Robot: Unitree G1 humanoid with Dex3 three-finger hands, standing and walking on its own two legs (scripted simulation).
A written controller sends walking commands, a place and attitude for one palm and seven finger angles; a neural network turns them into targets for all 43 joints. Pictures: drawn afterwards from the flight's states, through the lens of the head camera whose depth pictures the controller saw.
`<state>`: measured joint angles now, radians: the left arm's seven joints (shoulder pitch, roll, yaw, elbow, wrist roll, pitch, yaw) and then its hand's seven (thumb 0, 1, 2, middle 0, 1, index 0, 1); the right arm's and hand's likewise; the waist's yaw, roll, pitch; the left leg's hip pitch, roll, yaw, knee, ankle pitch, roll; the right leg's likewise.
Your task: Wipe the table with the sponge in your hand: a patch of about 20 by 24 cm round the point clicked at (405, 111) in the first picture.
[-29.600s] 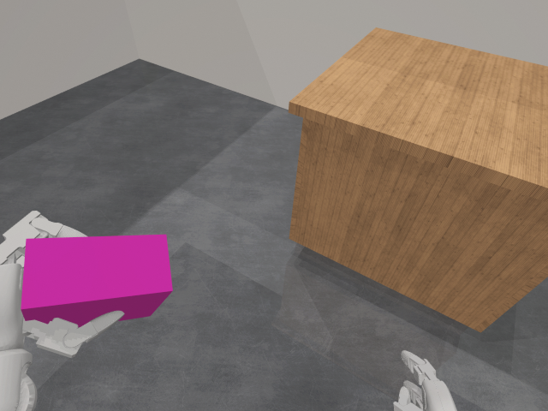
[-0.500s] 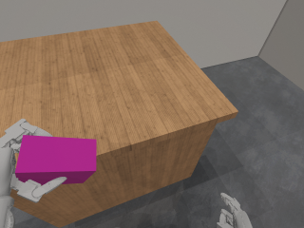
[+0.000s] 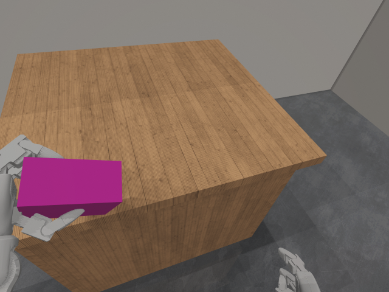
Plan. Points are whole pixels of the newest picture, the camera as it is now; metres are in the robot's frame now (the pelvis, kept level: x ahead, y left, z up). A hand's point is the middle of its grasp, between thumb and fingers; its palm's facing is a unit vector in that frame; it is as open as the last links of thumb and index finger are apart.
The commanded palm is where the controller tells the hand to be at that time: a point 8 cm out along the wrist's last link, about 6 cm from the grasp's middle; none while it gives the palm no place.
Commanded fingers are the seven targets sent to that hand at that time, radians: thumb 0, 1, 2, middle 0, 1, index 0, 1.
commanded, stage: come to a stop and stand still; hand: left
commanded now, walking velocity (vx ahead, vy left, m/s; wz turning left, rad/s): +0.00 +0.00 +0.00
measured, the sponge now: (86, 190) +0.23 +0.22 +0.13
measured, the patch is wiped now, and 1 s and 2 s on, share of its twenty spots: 0.00 0.00 0.00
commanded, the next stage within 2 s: look again from close up in 0.48 s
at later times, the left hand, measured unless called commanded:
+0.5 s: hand (42, 175) +0.23 +0.28 +0.16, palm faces +0.39 -0.84 -0.39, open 10.5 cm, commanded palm +0.18 +0.31 +0.18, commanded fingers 0.00 0.10 1.30 -1.20 -1.60 -1.20 -1.60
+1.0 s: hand (59, 185) +0.22 +0.25 +0.15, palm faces +0.41 -0.84 -0.35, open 10.5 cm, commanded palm +0.17 +0.28 +0.18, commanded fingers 0.00 0.10 1.30 -1.20 -1.60 -1.20 -1.60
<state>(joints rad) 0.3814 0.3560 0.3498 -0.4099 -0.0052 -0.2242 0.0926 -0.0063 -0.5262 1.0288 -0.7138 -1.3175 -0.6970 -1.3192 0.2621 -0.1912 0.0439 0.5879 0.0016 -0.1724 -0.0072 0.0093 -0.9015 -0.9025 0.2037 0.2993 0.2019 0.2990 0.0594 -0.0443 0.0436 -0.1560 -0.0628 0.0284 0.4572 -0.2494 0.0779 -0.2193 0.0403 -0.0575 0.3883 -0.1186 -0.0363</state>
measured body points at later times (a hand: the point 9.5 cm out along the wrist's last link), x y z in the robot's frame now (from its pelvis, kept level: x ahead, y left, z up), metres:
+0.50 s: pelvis +0.02 +0.03 +0.00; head +0.05 +0.06 +0.45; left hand +0.20 +0.32 +0.18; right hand +0.22 -0.19 -0.07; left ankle +0.00 +0.07 -0.74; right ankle +0.06 -0.09 -0.74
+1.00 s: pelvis +0.01 +0.00 +0.00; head +0.02 +0.02 +0.45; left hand +0.19 +0.29 +0.17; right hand +0.20 -0.22 -0.07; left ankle +0.00 +0.06 -0.74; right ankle +0.06 -0.09 -0.74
